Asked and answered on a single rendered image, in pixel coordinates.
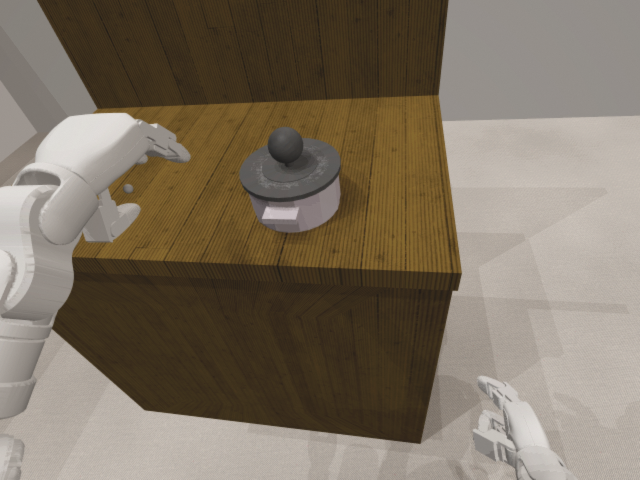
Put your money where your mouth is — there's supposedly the robot right forearm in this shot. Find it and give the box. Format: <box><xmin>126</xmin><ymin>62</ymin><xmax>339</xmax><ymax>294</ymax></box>
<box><xmin>515</xmin><ymin>446</ymin><xmax>578</xmax><ymax>480</ymax></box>

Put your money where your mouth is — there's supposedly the pot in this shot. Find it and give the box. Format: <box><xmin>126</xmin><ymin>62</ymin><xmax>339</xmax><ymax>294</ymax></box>
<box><xmin>249</xmin><ymin>175</ymin><xmax>341</xmax><ymax>233</ymax></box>

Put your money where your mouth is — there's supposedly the lid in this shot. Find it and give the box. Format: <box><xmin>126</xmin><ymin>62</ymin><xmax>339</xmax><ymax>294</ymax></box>
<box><xmin>239</xmin><ymin>138</ymin><xmax>341</xmax><ymax>202</ymax></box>

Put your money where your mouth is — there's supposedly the left robot hand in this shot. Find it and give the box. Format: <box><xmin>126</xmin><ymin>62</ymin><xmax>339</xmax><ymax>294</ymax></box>
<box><xmin>35</xmin><ymin>113</ymin><xmax>191</xmax><ymax>243</ymax></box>

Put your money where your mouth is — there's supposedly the table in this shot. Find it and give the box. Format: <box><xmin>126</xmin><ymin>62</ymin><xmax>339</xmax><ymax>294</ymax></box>
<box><xmin>11</xmin><ymin>0</ymin><xmax>462</xmax><ymax>444</ymax></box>

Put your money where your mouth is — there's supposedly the knob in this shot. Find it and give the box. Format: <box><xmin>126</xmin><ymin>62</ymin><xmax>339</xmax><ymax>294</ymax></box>
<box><xmin>268</xmin><ymin>127</ymin><xmax>303</xmax><ymax>163</ymax></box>

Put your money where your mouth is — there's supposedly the robot left forearm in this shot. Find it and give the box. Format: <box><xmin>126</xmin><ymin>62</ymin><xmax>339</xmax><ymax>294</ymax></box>
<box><xmin>0</xmin><ymin>162</ymin><xmax>99</xmax><ymax>420</ymax></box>

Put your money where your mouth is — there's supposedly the right robot hand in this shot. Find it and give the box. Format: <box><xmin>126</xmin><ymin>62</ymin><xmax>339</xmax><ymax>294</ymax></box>
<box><xmin>473</xmin><ymin>376</ymin><xmax>551</xmax><ymax>468</ymax></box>

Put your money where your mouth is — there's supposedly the left robot upper arm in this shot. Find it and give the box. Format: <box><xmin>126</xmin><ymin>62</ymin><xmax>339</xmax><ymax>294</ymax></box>
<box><xmin>0</xmin><ymin>434</ymin><xmax>25</xmax><ymax>480</ymax></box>

